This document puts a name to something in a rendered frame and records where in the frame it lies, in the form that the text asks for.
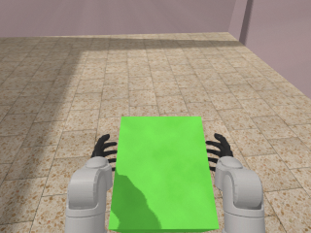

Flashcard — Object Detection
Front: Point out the robot right forearm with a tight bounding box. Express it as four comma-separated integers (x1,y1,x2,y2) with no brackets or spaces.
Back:
214,156,266,233

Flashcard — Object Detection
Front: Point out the right robot hand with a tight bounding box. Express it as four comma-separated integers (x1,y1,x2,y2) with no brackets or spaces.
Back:
205,133,234,172

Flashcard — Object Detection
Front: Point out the carton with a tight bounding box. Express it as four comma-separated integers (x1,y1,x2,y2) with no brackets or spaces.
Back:
108,116,220,233

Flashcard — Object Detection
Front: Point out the robot left forearm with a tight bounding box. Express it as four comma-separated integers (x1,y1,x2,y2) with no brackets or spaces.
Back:
64,156,113,233

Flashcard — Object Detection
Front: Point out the left robot hand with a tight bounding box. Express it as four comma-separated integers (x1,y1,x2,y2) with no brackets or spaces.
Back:
91,134,118,172

